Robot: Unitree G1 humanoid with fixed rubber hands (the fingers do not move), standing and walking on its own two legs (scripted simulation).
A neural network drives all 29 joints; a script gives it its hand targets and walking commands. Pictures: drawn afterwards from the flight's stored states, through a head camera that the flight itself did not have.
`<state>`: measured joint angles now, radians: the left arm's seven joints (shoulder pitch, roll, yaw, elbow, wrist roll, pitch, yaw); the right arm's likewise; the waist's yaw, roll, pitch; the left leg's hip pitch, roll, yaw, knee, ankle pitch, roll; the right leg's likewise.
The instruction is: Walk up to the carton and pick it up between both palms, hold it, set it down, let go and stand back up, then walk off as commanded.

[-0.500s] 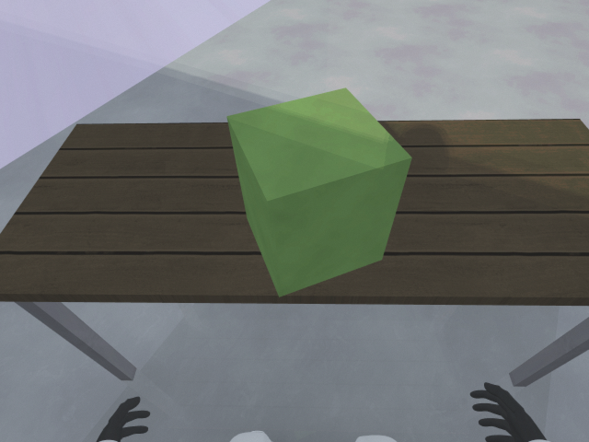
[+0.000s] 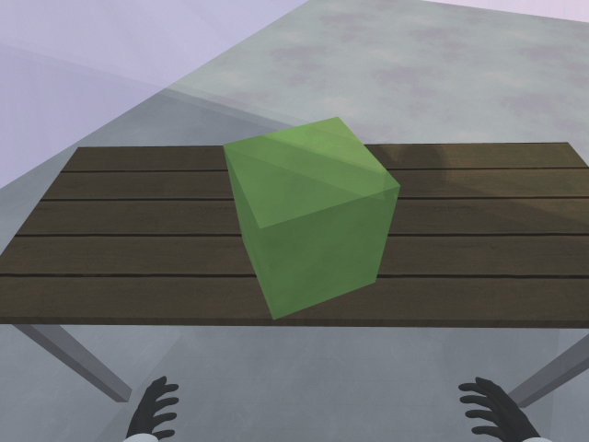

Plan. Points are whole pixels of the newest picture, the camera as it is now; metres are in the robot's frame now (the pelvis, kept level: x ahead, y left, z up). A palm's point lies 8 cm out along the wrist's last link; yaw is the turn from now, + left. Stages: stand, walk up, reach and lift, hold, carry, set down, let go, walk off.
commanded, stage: reach and lift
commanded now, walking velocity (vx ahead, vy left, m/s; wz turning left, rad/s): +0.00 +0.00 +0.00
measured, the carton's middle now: (305, 219) +0.48 +0.00 +0.01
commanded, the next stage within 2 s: none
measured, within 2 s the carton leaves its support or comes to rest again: neither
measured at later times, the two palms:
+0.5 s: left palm (173, 424) +0.16 +0.19 -0.04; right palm (538, 435) +0.14 -0.28 -0.05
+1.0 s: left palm (201, 385) +0.20 +0.15 +0.00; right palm (550, 396) +0.18 -0.30 -0.02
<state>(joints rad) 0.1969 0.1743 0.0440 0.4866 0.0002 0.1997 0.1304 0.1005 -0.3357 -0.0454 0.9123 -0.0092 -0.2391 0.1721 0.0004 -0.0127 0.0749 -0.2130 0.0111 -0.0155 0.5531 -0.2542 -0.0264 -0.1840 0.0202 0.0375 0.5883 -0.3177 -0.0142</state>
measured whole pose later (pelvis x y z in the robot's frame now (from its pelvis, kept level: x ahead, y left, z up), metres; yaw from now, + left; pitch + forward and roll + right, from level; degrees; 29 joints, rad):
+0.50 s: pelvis -0.01 +0.00 +0.00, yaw +0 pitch -5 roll +1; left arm 0.25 0.05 -0.02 0.38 0.00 0.05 0.24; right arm 0.16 -0.38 -0.05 0.81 0.14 -0.27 0.27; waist 0.00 -0.02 0.02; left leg -0.20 0.01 -0.01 0.51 -0.22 -0.03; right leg -0.18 0.02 0.04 0.56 -0.29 -0.02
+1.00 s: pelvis +0.01 -0.01 +0.00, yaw +0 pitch -4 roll +1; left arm 0.30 -0.07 -0.06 0.16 0.00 -0.02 0.32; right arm 0.15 -0.45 0.01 0.74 0.33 -0.38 0.31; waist 0.00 -0.02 0.02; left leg -0.20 0.03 -0.01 0.51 -0.24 -0.04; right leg -0.18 0.04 0.04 0.56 -0.31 -0.04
